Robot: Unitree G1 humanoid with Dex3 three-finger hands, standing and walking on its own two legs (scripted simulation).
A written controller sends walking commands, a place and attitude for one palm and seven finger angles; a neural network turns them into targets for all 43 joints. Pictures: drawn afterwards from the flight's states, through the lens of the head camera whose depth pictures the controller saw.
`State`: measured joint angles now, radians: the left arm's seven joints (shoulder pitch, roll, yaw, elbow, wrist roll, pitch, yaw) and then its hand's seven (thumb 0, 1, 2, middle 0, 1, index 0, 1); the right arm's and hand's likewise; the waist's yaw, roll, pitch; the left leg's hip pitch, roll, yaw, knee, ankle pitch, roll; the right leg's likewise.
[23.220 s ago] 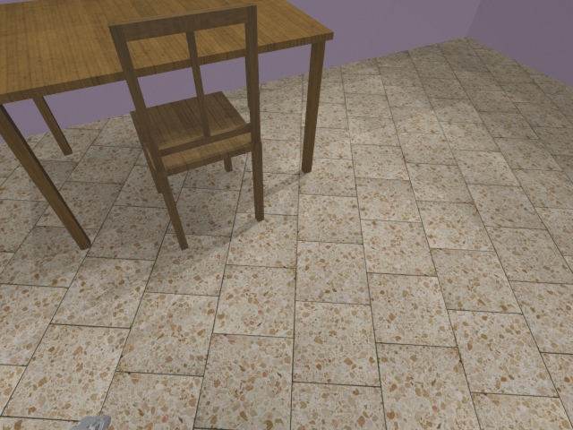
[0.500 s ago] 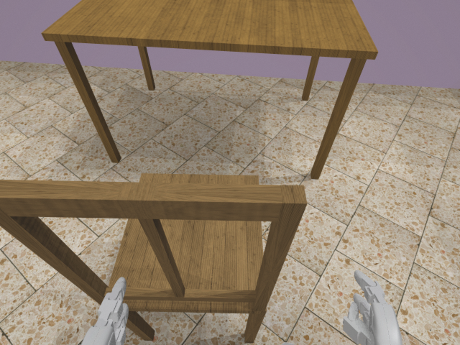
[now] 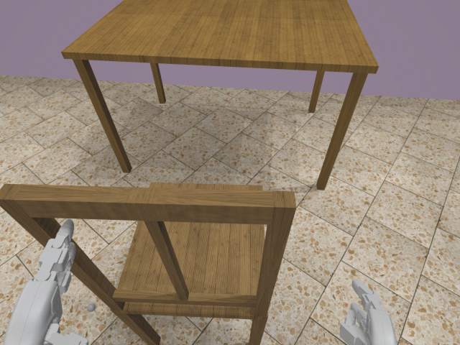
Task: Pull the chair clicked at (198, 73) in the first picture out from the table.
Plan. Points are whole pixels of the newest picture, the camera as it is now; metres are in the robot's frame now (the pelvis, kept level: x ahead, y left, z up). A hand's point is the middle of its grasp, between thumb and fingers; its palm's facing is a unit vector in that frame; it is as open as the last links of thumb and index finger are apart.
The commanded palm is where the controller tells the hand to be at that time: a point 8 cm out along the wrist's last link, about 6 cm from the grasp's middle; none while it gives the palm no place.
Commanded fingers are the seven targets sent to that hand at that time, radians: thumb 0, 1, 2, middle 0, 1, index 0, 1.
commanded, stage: draw the hand back to the body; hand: left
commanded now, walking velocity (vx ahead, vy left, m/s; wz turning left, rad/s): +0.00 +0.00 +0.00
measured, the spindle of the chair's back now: (171, 265) +0.27 +0.14 -0.02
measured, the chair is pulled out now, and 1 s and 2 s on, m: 0.62 0.62 0.64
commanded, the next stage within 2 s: step back with the hand held close in 0.98 s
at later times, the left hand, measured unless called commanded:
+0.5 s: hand (50, 284) +0.17 +0.25 +0.12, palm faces +0.33 -0.81 -0.49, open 9.9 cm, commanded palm +0.15 +0.29 +0.21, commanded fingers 0.00 0.75 0.83 -0.18 -0.27 -0.18 -0.27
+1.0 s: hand (46, 280) +0.17 +0.26 +0.12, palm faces +0.35 -0.78 -0.52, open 6.7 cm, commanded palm +0.16 +0.29 +0.23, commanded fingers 0.00 0.90 0.90 -0.20 -0.30 -0.20 -0.30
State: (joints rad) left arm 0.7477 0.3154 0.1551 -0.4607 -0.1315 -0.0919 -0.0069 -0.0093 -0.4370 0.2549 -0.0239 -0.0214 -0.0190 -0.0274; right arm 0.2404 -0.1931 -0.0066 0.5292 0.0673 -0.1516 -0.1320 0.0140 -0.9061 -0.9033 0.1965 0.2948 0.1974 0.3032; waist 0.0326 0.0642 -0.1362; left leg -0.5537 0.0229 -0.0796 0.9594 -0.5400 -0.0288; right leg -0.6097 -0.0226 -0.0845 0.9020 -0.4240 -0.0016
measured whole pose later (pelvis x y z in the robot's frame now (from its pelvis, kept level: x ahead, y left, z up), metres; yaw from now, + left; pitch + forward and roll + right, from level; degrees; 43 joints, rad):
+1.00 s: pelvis +0.02 -0.02 +0.05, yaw +1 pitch -3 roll +0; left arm 0.58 0.40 0.21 -0.35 -0.05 0.18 0.14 0.02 0.89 0.90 -0.21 -0.30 -0.38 -0.36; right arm 0.18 -0.25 0.04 0.70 0.03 -0.29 -0.10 0.01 -0.91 -0.90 0.20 0.29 0.20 0.30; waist 0.09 0.09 0.03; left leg -0.09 0.02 -0.07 0.50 -0.36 -0.04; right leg -0.17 -0.02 -0.09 0.54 -0.31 -0.01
